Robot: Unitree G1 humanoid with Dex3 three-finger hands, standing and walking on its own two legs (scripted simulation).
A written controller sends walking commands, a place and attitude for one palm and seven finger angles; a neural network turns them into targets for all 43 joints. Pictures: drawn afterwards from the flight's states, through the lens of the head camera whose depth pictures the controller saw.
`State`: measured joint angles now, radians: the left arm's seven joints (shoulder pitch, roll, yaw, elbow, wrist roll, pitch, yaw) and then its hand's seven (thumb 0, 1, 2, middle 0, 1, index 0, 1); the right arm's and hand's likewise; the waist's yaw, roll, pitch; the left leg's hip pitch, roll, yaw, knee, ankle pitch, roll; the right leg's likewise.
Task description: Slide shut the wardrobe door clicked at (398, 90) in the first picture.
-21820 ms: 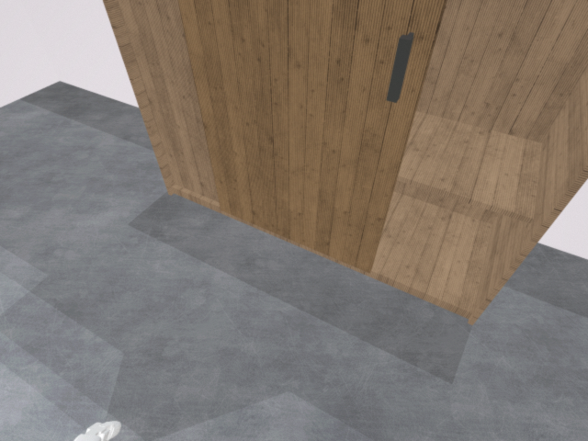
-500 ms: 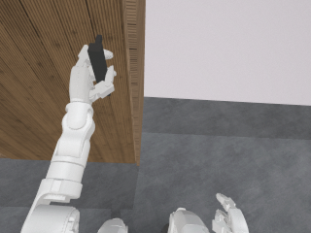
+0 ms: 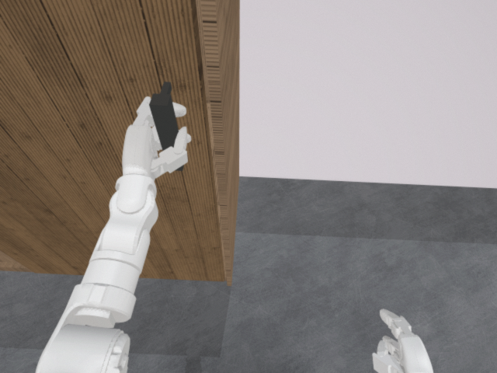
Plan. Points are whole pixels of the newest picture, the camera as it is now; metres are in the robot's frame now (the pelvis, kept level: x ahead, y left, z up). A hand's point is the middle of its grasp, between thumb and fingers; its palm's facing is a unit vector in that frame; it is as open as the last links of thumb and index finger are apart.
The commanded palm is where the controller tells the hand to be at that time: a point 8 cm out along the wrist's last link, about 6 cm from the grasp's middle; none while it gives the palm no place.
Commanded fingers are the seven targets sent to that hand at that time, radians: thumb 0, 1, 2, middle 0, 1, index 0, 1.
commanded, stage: loosen the grip on the handle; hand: left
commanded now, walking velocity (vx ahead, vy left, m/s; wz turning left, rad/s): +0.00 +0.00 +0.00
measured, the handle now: (171, 127) +0.46 +0.16 +0.12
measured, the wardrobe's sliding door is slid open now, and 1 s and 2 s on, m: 0.01 0.01 0.03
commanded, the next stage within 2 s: slip the hand off the handle in 0.66 s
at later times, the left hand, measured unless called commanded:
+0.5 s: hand (182, 150) +0.42 +0.14 +0.11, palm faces +0.16 -0.98 -0.09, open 12.6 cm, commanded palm +0.38 +0.19 +0.11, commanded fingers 0.00 -0.55 0.20 -0.29 -1.20 -0.29 -1.20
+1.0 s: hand (177, 151) +0.42 +0.15 +0.11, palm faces +0.09 -0.99 -0.09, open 13.9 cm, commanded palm +0.39 +0.22 +0.11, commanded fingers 0.00 -0.55 0.20 -0.25 -1.15 -0.25 -1.15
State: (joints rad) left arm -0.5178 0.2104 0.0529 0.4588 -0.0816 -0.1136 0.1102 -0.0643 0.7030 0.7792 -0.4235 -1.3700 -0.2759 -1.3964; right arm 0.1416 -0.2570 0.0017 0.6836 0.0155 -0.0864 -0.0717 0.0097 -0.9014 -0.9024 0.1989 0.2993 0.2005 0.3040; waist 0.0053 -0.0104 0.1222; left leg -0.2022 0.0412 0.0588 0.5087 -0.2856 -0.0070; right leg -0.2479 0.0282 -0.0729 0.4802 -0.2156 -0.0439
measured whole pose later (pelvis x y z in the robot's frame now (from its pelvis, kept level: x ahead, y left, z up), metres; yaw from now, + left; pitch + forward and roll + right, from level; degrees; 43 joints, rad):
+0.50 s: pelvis -0.03 -0.01 -0.01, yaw -1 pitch +4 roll +1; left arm -0.68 0.27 0.20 0.85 -0.08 -0.23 0.08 -0.01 -0.36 0.29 -0.40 -1.33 -0.38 -1.34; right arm 0.33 -0.28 -0.03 0.76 0.02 -0.14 -0.01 0.01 -0.90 -0.90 0.20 0.30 0.20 0.30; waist -0.06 0.01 0.00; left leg -0.39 0.01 0.02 0.60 -0.28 0.00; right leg -0.45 0.03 -0.05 0.59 -0.21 -0.06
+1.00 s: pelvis -0.02 +0.03 -0.01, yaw -2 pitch +4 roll +0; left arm -0.62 0.19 0.15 0.79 -0.02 -0.23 0.11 -0.02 -0.55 0.20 -0.44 -1.25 -0.40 -1.22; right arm 0.28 -0.22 0.02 0.71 -0.01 -0.11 -0.04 0.01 -0.90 -0.90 0.20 0.30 0.20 0.30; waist -0.06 0.00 -0.04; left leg -0.38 -0.03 0.05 0.62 -0.31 0.05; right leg -0.44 0.00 -0.02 0.59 -0.22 -0.01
